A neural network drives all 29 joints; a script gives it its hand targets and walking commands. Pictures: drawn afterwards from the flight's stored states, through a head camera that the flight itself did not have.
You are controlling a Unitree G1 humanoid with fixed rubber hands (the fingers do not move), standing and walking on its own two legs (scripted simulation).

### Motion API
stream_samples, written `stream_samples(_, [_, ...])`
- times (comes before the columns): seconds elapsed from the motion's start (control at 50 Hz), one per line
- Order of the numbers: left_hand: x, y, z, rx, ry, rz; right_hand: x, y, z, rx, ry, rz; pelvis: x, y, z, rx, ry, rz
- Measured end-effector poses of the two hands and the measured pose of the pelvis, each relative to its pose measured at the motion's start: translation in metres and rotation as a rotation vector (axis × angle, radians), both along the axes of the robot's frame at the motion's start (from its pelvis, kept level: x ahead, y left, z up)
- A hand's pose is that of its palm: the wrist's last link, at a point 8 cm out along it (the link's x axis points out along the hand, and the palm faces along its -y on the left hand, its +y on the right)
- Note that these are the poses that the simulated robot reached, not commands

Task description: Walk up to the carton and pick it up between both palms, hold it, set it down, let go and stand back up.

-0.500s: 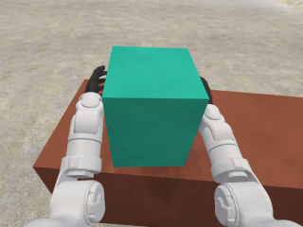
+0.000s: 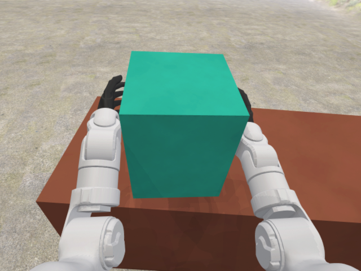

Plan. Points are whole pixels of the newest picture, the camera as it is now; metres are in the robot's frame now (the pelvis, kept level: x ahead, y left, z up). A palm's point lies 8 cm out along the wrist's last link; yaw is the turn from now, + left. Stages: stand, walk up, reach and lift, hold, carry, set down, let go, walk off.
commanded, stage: hold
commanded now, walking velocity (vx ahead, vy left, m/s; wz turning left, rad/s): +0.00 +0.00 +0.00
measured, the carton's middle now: (177, 127) +0.38 +0.01 +0.16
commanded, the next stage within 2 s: none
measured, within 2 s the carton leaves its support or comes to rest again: neither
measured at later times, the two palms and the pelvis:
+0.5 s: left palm (105, 111) +0.37 +0.16 +0.21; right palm (244, 123) +0.36 -0.14 +0.18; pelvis +0.00 +0.00 +0.00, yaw +0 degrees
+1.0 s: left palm (107, 111) +0.37 +0.15 +0.20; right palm (244, 122) +0.37 -0.14 +0.18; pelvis +0.00 +0.00 +0.00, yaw +0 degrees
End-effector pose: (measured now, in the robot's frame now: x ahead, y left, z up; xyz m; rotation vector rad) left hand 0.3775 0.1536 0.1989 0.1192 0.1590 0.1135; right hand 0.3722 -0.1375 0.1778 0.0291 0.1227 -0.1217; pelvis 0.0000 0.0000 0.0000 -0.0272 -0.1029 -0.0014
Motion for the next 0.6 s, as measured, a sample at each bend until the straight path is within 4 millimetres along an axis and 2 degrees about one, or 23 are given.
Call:
stream_samples(0.12, [-0.004,0.001,0.008,-0.007,-0.027,0.003,-0.003,0.001,0.010,0.014,-0.028,0.002,0.000,0.000,0.000,0.000,-0.006,0.000])
stream_samples(0.36, [-0.015,0.003,0.008,-0.006,-0.010,0.003,-0.012,0.002,0.011,0.007,-0.016,0.007,-0.005,0.000,0.000,0.000,-0.027,0.001])
stream_samples(0.6, [-0.007,0.001,0.004,0.003,0.011,0.000,-0.006,0.001,0.002,0.008,0.003,0.005,-0.002,-0.001,0.000,0.001,-0.022,0.001])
